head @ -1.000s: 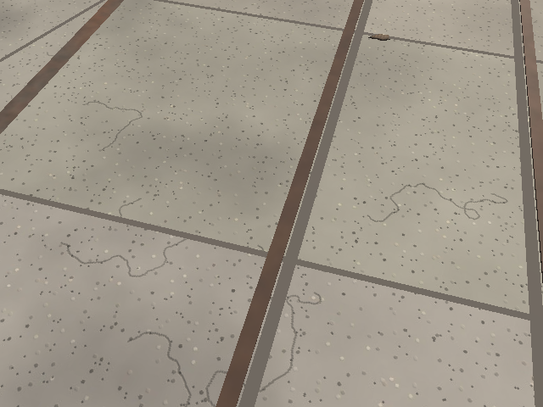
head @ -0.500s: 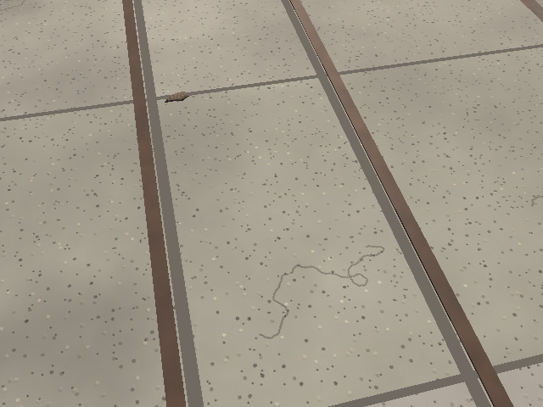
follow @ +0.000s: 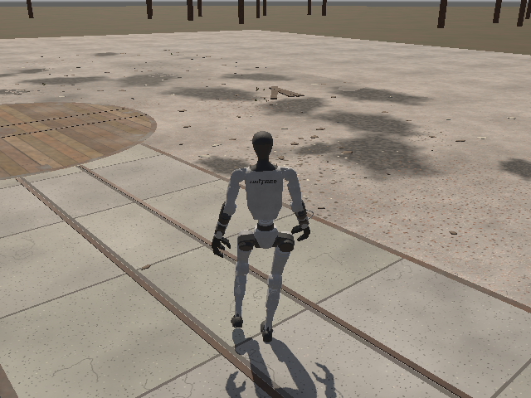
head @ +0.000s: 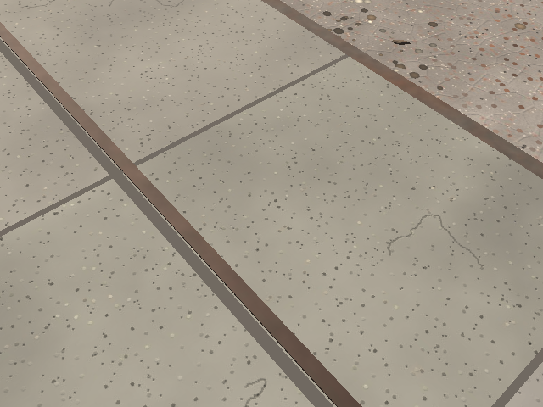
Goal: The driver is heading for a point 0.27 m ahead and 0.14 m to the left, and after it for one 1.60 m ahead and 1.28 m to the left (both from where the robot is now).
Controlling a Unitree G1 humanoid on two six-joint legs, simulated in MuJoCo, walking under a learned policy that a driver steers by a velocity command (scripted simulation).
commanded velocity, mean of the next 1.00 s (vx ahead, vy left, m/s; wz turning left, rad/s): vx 1.00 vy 0.00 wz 0.68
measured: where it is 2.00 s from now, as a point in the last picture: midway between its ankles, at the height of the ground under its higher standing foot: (1, 133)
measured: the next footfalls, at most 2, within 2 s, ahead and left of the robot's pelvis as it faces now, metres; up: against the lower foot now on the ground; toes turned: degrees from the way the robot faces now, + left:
left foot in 0.28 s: +0.47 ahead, +0.14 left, +0.00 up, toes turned +9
right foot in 0.70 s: +0.91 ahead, +0.06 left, +0.00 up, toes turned +31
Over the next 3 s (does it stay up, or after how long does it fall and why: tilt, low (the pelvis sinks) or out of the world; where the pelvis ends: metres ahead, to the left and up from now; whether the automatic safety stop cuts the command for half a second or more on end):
stays up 1.74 1.87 0.01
